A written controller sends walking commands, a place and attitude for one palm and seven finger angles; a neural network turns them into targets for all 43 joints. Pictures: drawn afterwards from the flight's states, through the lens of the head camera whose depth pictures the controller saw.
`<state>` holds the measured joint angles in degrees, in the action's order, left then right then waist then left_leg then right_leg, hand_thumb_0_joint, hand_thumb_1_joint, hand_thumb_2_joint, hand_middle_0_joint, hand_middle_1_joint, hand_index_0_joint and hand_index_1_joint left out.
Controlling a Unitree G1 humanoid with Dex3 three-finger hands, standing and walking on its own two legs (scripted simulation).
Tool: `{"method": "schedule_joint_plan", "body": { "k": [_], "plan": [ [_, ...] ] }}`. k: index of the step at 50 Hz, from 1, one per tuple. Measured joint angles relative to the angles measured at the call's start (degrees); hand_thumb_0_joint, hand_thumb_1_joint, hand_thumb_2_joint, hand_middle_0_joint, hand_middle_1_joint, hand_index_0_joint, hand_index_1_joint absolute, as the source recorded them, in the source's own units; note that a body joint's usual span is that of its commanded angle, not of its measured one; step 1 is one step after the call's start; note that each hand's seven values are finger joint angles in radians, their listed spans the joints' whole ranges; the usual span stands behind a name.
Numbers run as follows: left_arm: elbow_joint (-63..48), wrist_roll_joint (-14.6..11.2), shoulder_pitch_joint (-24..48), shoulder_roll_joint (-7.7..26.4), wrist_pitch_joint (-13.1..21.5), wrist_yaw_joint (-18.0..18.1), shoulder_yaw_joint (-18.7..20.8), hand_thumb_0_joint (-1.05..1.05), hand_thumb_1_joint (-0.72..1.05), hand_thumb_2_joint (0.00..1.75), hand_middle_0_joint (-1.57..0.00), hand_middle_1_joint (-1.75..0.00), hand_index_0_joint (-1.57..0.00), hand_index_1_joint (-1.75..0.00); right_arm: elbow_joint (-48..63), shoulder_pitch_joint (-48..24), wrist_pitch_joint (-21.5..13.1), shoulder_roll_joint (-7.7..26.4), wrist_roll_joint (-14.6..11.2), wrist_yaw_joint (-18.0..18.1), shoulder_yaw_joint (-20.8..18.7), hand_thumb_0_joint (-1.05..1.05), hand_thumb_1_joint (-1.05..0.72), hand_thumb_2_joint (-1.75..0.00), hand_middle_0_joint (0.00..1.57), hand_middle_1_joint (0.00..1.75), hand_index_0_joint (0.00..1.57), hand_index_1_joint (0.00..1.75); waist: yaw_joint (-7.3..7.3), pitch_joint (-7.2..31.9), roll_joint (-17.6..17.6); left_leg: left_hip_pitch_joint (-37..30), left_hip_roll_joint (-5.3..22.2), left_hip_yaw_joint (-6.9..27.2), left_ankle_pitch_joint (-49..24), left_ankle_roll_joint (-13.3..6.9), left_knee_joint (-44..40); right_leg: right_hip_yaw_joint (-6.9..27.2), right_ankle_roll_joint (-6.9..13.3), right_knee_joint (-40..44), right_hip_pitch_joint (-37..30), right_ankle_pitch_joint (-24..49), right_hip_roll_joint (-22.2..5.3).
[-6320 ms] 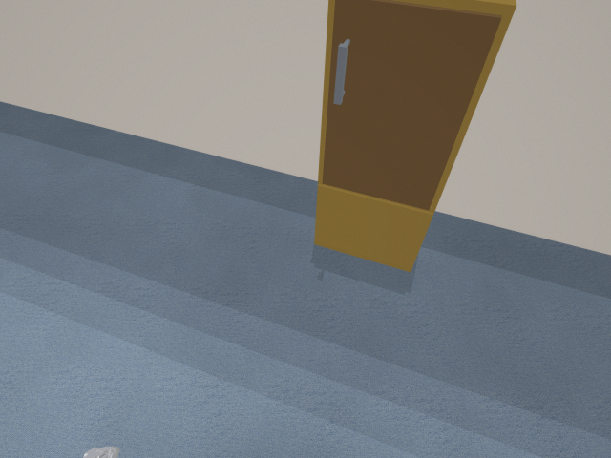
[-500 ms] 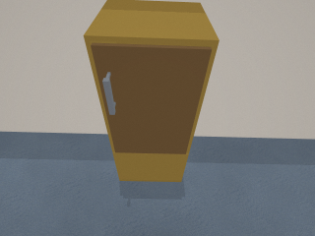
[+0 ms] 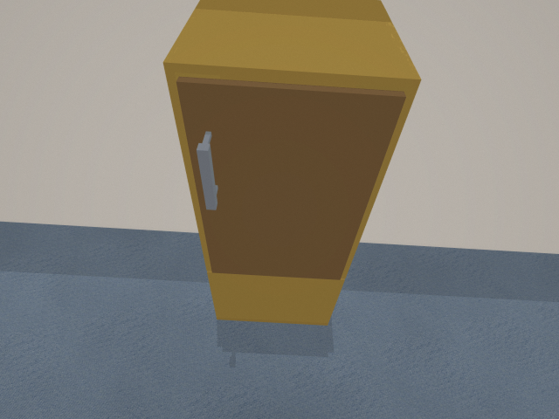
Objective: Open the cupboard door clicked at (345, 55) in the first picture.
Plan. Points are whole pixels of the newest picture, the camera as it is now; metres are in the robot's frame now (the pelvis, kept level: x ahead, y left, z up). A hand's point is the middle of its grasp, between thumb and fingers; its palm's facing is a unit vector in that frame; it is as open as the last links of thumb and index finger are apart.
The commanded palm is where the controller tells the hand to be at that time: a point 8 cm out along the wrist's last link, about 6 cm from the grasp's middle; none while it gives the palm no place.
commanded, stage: come to a stop and stand still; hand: left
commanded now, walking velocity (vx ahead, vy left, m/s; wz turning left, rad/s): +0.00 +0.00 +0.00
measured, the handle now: (209, 172) +0.54 +0.17 +0.03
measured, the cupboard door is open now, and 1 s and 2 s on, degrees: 0 0 0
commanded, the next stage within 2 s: look again from close up in 0.50 s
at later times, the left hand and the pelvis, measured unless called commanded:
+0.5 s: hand out of the picture -0.07 +0.15 -0.18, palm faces +0.05 -0.99 -0.14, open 7.4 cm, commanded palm none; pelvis -0.03 +0.01 +0.00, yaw +0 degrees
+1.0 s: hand out of the picture -0.04 +0.17 -0.17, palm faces +0.04 -0.98 -0.20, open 7.4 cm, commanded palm none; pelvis -0.02 +0.00 +0.00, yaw +1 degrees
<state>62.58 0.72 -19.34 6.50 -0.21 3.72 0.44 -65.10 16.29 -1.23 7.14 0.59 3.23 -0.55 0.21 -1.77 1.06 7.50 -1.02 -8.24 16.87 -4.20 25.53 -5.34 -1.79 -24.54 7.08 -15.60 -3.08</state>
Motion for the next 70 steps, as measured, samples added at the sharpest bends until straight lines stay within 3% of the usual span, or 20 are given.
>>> {"method": "schedule_joint_plan", "body": {
  "k": [30, 34, 38, 46, 62, 63, 64, 67, 70],
  "plan": [
    [2.1, 0.5, -3.2, -1.7, 0.0, -0.4, -0.7, 0.01, 0.91, 0.90, -0.20, -0.30, -0.20, -0.30, -1.5, 4.0, 0.6, -1.8, -0.1, -1.2, 0.2, 0.01, -0.91, -0.90, 0.20, 0.30, 0.20, 0.30, -0.15, 0.9, -0.1, 0.7, -1.8, -1.1, -4.6, -1.4, -4.2, 1.1, -0.8, 1.3, 2.3, 3.6, -1.5],
    [1.3, 0.6, -2.3, -0.9, 0.4, -0.3, -1.5, 0.01, 0.91, 0.90, -0.20, -0.30, -0.20, -0.30, 2.3, 4.2, 0.8, -1.2, 0.3, -2.2, 1.0, 0.01, -0.91, -0.90, 0.20, 0.30, 0.20, 0.30, -0.80, 0.3, -0.3, 5.5, -1.3, -0.2, -2.7, -1.4, 1.2, 0.2, 0.4, -2.9, 6.0, 1.7, -1.5],
    [0.9, 0.6, -1.7, -0.3, 0.7, -1.0, -1.7, 0.01, 0.91, 0.90, -0.20, -0.30, -0.20, -0.30, 4.1, 4.1, 0.5, 0.3, 0.4, -2.2, 0.9, 0.01, -0.91, -0.90, 0.20, 0.30, 0.20, 0.30, -0.40, 1.0, -1.6, 6.6, -1.8, 0.4, -1.9, -1.8, 2.8, 0.1, 1.4, -5.2, 7.2, 0.3, -1.9],
    [1.0, 0.3, -0.3, 0.6, 1.1, -1.1, -1.5, 0.01, 0.91, 0.90, -0.20, -0.30, -0.20, -0.30, 4.0, 1.5, -0.1, 2.7, 0.4, -1.8, 1.0, 0.02, -0.93, -0.90, 0.20, 0.30, 0.20, 0.30, 0.15, 1.8, -2.7, 4.2, -1.8, 0.2, -2.0, -1.2, 0.9, 0.4, -0.1, -3.8, 5.2, 0.3, -1.8],
    [0.5, 0.2, 3.3, 1.9, 1.2, -0.9, -1.4, 0.01, 0.92, 0.90, -0.20, -0.30, -0.20, -0.30, 1.7, -0.5, -0.2, 2.2, 0.2, -1.8, 1.6, 0.01, -0.92, -0.90, 0.20, 0.30, 0.20, 0.30, -0.18, 0.2, -1.3, 2.9, 0.2, 0.6, -1.6, 0.8, 0.2, 0.0, 1.2, -2.0, 3.5, 0.1, 0.3],
    [-8.5, -1.9, 0.6, 2.2, -2.8, -0.5, -0.3, 0.02, 0.93, 0.90, -0.20, -0.30, -0.20, -0.30, 4.0, 0.4, -0.4, 2.3, -0.4, -1.6, 1.7, 0.02, -0.93, -0.90, 0.20, 0.30, 0.20, 0.30, -0.44, -0.1, -1.1, 3.6, 0.4, 0.8, -1.2, 1.0, 1.1, -0.2, 1.3, -2.4, 3.9, -0.1, 0.4],
    [-19.5, -3.5, -2.8, 3.0, -4.3, 0.0, 0.8, 0.03, 0.94, 0.90, -0.20, -0.31, -0.20, -0.30, 6.5, 1.9, -2.7, 2.3, -0.9, -1.0, 1.9, 0.02, -0.93, -0.90, 0.20, 0.30, 0.20, 0.30, -0.14, -0.1, -0.5, 3.9, 0.2, 0.8, -1.1, 1.2, 1.2, 0.0, 1.7, -3.7, 4.8, -0.5, 0.3],
    [-42.9, -7.2, -7.9, 4.9, -0.5, 2.3, 1.5, 0.04, 0.94, 0.89, -0.21, -0.32, -0.20, -0.31, 12.4, 4.4, -10.1, 3.1, -2.1, -0.1, 0.9, 0.02, -0.93, -0.90, 0.20, 0.30, 0.20, 0.30, -0.77, 1.4, 0.6, 5.7, -1.2, 1.5, -1.2, 1.5, 2.1, 1.3, 2.3, -8.1, 7.7, -3.3, -0.8],
    [-51.0, -9.4, -4.3, 4.2, 7.5, -0.6, 4.2, 0.03, 0.89, 0.88, -0.21, -0.34, -0.20, -0.34, 17.4, 2.7, -13.0, 5.5, -1.3, -0.8, -0.5, 0.02, -0.92, -0.90, 0.20, 0.30, 0.20, 0.30, -2.07, 3.7, -1.4, 12.0, -0.6, 3.3, 0.6, 1.6, 8.1, -0.2, 1.8, -11.4, 12.1, -4.3, -0.5]
  ]
}}
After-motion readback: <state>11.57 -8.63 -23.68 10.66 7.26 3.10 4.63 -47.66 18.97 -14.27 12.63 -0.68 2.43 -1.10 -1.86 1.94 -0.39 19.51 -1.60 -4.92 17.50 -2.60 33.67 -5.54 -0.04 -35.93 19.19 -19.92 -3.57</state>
